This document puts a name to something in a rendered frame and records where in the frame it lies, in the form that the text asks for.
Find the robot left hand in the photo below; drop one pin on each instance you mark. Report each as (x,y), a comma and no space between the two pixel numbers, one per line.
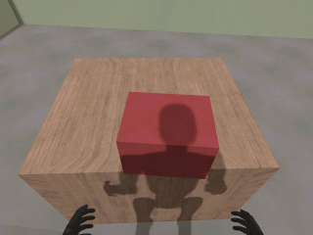
(74,227)

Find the carton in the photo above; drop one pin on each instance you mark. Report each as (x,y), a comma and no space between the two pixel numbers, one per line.
(171,135)

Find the pedestal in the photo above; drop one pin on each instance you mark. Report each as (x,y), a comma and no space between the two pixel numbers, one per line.
(74,160)

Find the robot right hand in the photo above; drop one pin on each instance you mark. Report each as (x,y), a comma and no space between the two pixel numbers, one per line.
(247,220)

